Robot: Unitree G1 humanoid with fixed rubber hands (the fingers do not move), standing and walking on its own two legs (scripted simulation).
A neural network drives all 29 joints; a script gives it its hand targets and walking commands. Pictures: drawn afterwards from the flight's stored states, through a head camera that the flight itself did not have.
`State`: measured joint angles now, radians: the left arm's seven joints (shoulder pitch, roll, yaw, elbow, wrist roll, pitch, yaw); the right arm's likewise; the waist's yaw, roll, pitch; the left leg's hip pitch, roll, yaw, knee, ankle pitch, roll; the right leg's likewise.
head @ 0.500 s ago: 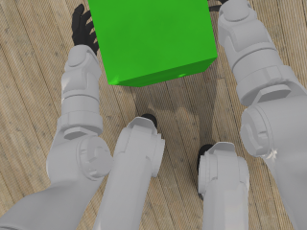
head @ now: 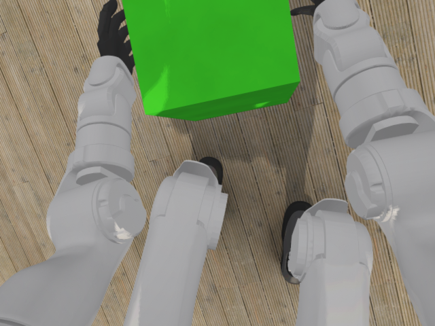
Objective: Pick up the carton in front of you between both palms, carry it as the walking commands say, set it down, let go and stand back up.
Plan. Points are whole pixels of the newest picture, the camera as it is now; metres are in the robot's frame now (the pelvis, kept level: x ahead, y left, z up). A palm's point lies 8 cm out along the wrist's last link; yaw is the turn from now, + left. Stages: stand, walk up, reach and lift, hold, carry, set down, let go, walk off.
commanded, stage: set down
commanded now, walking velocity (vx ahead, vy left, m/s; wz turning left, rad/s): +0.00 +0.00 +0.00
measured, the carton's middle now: (221, 49) +0.50 +0.14 -0.26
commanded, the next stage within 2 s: let go in 1.58 s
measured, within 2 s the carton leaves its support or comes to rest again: rests again in 0.18 s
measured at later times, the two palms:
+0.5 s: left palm (103, 72) +0.43 +0.32 -0.20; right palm (345, 2) +0.57 -0.03 -0.20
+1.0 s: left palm (15, 45) +0.43 +0.33 -0.05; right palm out of the picture +0.60 -0.01 -0.04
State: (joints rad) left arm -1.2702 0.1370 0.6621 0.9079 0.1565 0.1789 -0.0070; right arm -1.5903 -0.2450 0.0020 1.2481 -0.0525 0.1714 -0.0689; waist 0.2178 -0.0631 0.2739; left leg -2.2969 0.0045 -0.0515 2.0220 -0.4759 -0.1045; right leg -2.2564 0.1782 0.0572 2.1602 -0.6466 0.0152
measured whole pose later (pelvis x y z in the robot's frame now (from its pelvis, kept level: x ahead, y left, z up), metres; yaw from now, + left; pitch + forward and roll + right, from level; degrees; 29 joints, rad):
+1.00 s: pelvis -0.01 +0.02 +0.06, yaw +2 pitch +43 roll +0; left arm -1.15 0.16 0.39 0.78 -0.12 0.17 0.14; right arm -1.53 -0.42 -0.01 1.16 0.04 0.22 -0.02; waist 0.25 -0.06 0.12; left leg -2.17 -0.02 -0.02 1.81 -0.39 -0.03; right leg -2.08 0.06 0.03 1.94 -0.62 0.02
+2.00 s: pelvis +0.06 +0.04 +0.31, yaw +0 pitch +33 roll -2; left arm -0.37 0.16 0.23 0.53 0.04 0.11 -0.13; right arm -0.55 -0.07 -0.20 0.61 -0.15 0.15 -0.15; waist 0.16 0.00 -0.07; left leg -1.19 0.00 -0.01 0.84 -0.23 0.01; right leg -1.10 0.06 0.09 0.88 -0.36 0.04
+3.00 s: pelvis +0.13 +0.01 +0.38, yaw +4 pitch -3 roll +1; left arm 0.23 0.23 0.04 0.38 0.02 0.20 -0.02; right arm 0.22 -0.20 -0.02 0.47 0.00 0.08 0.02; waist 0.01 -0.03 0.05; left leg -0.19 -0.03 -0.06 0.47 -0.23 -0.02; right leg -0.08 0.02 0.04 0.48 -0.35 -0.02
